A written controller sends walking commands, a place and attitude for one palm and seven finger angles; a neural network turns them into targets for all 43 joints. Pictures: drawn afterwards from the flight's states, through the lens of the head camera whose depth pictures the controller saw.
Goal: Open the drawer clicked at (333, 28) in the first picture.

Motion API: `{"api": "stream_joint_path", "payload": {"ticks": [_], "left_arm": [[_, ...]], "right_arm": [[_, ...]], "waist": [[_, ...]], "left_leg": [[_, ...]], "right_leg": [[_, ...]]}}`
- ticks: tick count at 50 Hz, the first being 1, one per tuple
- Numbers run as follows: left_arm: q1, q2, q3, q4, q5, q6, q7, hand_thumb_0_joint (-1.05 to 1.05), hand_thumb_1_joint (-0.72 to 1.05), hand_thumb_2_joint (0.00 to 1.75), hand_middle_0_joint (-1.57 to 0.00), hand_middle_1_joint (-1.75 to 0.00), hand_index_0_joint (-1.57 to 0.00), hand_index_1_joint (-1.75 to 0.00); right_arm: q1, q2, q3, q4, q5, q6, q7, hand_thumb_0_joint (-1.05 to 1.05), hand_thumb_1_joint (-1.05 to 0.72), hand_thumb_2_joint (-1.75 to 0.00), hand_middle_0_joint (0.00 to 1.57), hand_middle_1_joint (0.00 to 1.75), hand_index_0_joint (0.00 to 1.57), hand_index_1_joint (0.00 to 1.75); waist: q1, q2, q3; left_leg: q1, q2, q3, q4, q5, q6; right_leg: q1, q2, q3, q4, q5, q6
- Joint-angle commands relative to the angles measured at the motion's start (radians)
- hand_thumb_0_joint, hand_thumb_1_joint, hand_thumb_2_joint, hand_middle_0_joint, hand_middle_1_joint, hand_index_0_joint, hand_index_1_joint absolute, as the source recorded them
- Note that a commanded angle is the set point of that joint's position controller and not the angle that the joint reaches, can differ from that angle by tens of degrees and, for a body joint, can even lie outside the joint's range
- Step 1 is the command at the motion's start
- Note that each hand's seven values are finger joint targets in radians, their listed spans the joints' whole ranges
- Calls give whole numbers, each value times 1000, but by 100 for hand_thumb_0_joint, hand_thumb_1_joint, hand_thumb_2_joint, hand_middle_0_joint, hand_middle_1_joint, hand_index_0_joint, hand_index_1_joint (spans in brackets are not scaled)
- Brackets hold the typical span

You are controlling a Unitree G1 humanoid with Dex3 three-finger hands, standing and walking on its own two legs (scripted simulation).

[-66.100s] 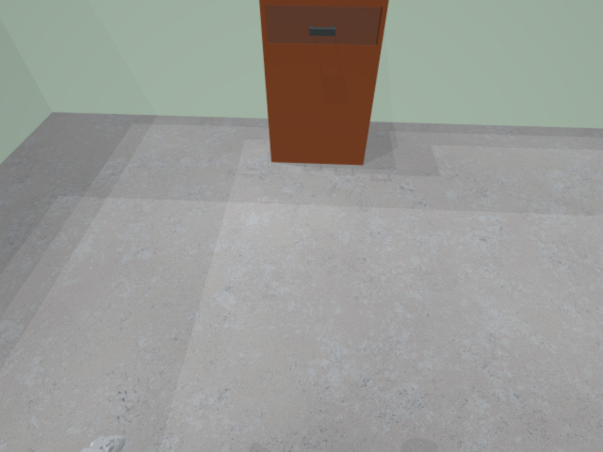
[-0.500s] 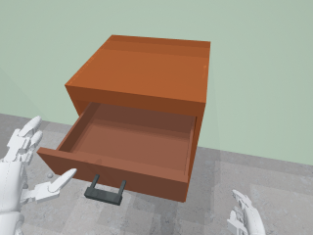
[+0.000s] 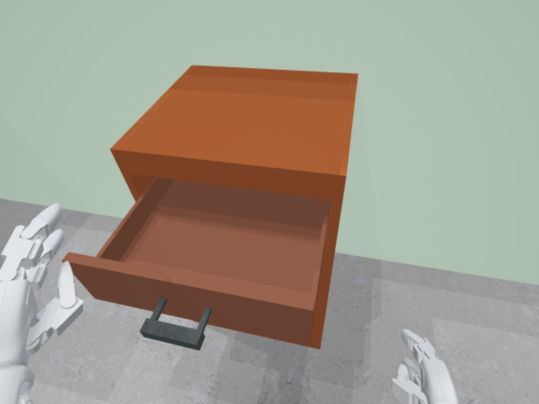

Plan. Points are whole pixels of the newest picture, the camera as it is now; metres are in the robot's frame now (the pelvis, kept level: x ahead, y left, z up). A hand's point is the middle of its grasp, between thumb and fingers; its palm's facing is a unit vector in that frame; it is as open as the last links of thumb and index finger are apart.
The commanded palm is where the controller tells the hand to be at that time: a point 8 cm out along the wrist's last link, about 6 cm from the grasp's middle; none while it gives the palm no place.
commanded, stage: step back with the hand held close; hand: left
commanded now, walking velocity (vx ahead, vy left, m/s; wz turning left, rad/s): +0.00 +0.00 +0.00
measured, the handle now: (178, 321) +0.27 +0.20 -0.07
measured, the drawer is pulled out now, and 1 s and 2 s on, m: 0.24 0.24 0.24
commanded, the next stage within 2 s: stop stepping back and stand still in 1.42 s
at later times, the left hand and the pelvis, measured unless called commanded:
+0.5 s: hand (39, 327) +0.15 +0.26 +0.15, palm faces +0.29 -0.81 -0.50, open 7.4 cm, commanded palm +0.09 +0.31 +0.18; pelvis -0.04 +0.03 +0.00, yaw +0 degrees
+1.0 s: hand out of the picture +0.11 +0.27 +0.16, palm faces +0.35 -0.81 -0.46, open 7.4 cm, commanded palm +0.04 +0.31 +0.18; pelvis -0.09 +0.03 -0.01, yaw +0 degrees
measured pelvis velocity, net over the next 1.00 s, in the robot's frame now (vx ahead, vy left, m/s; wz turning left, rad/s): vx -0.09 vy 0.03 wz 0.00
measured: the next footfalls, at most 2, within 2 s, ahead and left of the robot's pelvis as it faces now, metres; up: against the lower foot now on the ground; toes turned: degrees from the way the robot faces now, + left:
left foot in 1.30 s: -0.10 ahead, +0.15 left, +0.00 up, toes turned +2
right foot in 1.60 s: -0.23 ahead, -0.12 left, +0.00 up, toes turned -3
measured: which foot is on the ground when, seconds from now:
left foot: down 0.00-1.00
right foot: down 0.00-1.00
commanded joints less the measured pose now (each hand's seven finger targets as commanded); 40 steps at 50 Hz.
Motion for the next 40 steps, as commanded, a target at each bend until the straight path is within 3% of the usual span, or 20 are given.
{"api": "stream_joint_path", "payload": {"ticks": [1, 2, 4, 5, 7, 10, 14, 16, 17, 20, 25, 29, 35, 36, 38, 40], "left_arm": [[-52, 164, 126, -189, 4, -68, 19, 0, 90, 90, -20, -30, -20, -30], [-217, 327, 293, -298, 4, -121, 28, 0, 90, 90, -20, -30, -20, -30], [-49, 190, 190, -136, 16, -130, 9, 0, 90, 90, -20, -30, -20, -30], [-49, 195, 189, -189, 17, -144, 4, 0, 90, 90, -20, -30, -20, -30], [45, 163, 173, -170, 16, -151, 5, 0, 90, 90, -20, -30, -20, -30], [82, 198, 205, -227, 20, -154, 14, 0, 90, 90, -20, -30, -20, -30], [106, 215, 224, -273, 19, -155, 27, 0, 90, 90, -20, -30, -20, -30], [116, 228, 234, -297, 19, -157, 34, 0, 90, 90, -20, -30, -20, -30], [122, 224, 233, -296, 17, -154, 37, 0, 90, 90, -20, -30, -20, -30], [125, 242, 245, -337, 18, -156, 41, 0, 90, 90, -20, -30, -20, -30], [138, 229, 243, -327, 17, -159, 46, 0, 90, 90, -20, -30, -20, -30], [114, 216, 231, -325, 14, -168, 48, 0, 90, 90, -20, -30, -20, -30], [69, 241, 238, -333, 17, -179, 61, 0, 90, 90, -20, -30, -20, -30], [68, 219, 214, -333, 16, -182, 61, 0, 90, 90, -20, -30, -20, -30], [61, 223, 214, -336, 18, -189, 65, 0, 90, 90, -20, -30, -20, -30], [54, 240, 229, -354, 27, -192, 72, 0, 90, 90, -20, -30, -20, -30]], "right_arm": [[-153, -83, -31, -168, -4, -58, -11, 0, -90, -90, 20, 30, 20, 30], [-94, -121, -41, -197, -1, -34, 1, 0, -90, -90, 20, 30, 20, 30], [-102, -100, -45, -183, 0, -5, 9, 0, -90, -90, 20, 30, 20, 30], [-115, -111, -51, -198, -1, -2, 11, 0, -90, -90, 20, 30, 20, 30], [-113, -111, -53, -203, 0, 19, 17, 0, -90, -90, 20, 30, 20, 30], [-129, -118, -69, -214, 1, 42, 15, 0, -90, -90, 20, 30, 20, 30], [-126, -114, -76, -232, 5, 61, 9, 0, -90, -90, 20, 30, 20, 30], [-127, -113, -73, -233, 2, 61, 4, 0, -90, -90, 20, 30, 20, 30], [-127, -112, -74, -236, 2, 61, 3, 0, -90, -90, 20, 30, 20, 30], [-129, -122, -76, -238, -2, 52, 1, 0, -90, -90, 20, 30, 20, 30], [-120, -122, -73, -233, -4, 33, 6, 0, -90, -90, 20, 30, 20, 30], [-110, -119, -64, -233, -4, 24, 10, 0, -90, -90, 20, 30, 20, 30], [-100, -123, -68, -217, -9, 11, 7, 0, -90, -90, 20, 30, 20, 30], [-92, -119, -61, -215, -10, 9, 9, 0, -90, -90, 20, 30, 20, 30], [-99, -120, -59, -214, -12, 4, 8, 0, -90, -90, 20, 30, 20, 30], [-106, -130, -59, -216, -13, -2, 4, 0, -90, -90, 20, 30, 20, 30]], "waist": [[1, -33, -50], [-38, -48, 33], [-51, -151, 4], [-50, -102, -18], [-49, -66, -86], [-50, -76, -134], [-53, -80, -159], [-51, -25, -164], [-49, -27, -161], [-46, 18, -165], [-46, 39, -155], [-52, -5, -127], [-66, -87, -79], [-69, -91, -78], [-66, -62, -59], [-65, 31, -54]], "left_leg": [[32, 19, 49, -24, 280, 47], [-48, 24, 13, 29, 217, 65], [-46, 13, 10, 91, 192, 59], [-32, 12, 15, 88, 210, 60], [-41, 31, 5, 59, 284, 64], [-49, 49, 3, 63, 390, 64], [-85, 69, -22, 51, 440, 61], [-102, 88, -43, 22, 438, 67], [-125, 94, -56, 11, 432, 69], [-165, 110, -75, -17, 393, 71], [-263, 127, -89, -37, 272, 79], [-352, 120, -95, -32, 111, 83], [-295, 50, -54, 63, -90, 62], [-292, 46, -57, 68, -91, 59], [-296, 57, -72, 44, -113, 62], [-336, 94, -102, -40, -138, 72]], "right_leg": [[-24, -74, 4, -86, 334, 49], [-110, -133, 121, -146, 401, 42], [-117, -184, 122, -135, 453, 30], [-127, -188, 125, -121, 498, 28], [-76, -177, 87, -68, 462, 35], [-52, -164, 77, -38, 516, 42], [-39, -149, 57, 4, 473, 43], [-42, -133, 45, 24, 415, 46], [-35, -122, 42, 34, 389, 49], [-38, -105, 40, 55, 331, 49], [-28, -99, 50, 86, 243, 49], [-40, -111, 76, 82, 180, 45], [-216, -168, 186, -88, -21, 7], [-220, -179, 173, -91, -50, 3], [-244, -166, 161, -90, -100, 10], [-209, -120, 120, -38, -108, 30]]}}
